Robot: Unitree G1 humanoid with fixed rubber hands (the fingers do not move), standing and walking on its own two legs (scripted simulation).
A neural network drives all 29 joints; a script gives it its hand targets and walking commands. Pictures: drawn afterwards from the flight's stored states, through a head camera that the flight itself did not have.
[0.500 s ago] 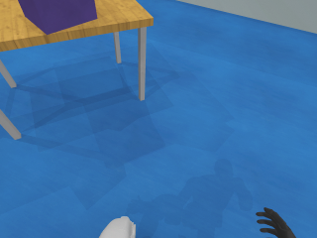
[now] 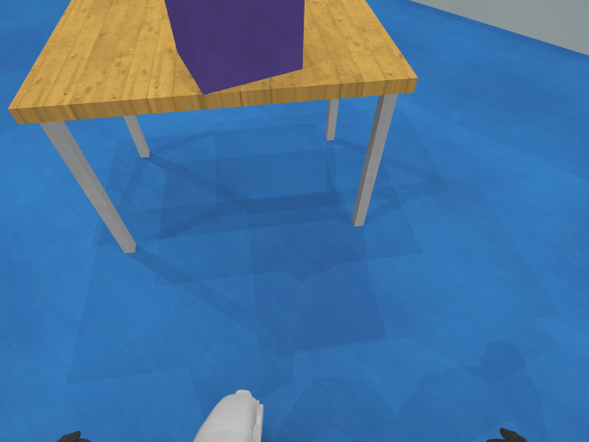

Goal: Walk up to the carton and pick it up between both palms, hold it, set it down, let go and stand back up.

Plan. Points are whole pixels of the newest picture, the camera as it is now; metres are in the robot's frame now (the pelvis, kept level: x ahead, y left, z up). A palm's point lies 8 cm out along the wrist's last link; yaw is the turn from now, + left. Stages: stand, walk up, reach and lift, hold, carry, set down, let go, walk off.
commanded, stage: walk up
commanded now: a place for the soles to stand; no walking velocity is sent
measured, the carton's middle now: (232, 8) +1.05 +0.18 +0.09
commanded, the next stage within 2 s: none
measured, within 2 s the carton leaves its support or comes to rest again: neither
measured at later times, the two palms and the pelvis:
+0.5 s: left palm (73, 356) +0.23 +0.34 -0.08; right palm (451, 296) +0.36 -0.27 -0.11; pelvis +0.22 +0.03 -0.02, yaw +12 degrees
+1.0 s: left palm (51, 273) +0.38 +0.44 -0.09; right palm (381, 205) +0.54 -0.16 -0.07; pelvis +0.39 +0.12 +0.00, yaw +14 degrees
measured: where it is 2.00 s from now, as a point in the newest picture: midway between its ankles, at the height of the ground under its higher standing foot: (252, 318)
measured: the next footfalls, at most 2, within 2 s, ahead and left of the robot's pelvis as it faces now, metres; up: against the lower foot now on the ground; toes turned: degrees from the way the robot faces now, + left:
left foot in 0.10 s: +0.22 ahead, +0.17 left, +0.00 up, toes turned +6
right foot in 0.38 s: +0.31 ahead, -0.09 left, +0.00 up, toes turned +4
